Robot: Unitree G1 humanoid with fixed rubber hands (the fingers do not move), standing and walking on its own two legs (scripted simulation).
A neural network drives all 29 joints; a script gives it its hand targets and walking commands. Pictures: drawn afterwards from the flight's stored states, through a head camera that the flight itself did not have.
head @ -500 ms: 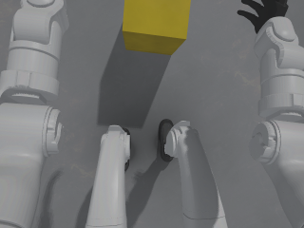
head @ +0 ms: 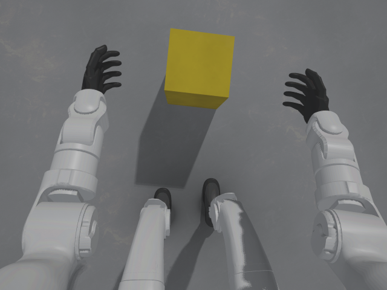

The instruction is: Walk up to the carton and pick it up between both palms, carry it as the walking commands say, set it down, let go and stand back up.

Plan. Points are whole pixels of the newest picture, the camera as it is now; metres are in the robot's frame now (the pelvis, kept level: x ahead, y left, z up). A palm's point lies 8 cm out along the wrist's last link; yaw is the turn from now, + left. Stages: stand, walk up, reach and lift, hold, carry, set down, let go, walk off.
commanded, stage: let go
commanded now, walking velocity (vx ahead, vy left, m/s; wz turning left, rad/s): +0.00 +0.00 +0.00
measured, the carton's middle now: (196, 74) +0.61 -0.06 -0.56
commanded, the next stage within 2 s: stand in 1.12 s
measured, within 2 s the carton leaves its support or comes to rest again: neither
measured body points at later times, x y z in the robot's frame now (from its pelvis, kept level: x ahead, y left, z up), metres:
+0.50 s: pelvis +0.03 +0.01 +0.07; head +0.10 +0.03 +0.51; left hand +0.28 +0.25 -0.01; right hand +0.22 -0.22 -0.02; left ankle +0.03 +0.11 -0.65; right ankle +0.06 -0.11 -0.65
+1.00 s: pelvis +0.03 -0.01 +0.08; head +0.05 -0.02 +0.53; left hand +0.21 +0.23 +0.01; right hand +0.19 -0.25 +0.00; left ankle +0.03 +0.10 -0.65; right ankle +0.06 -0.11 -0.65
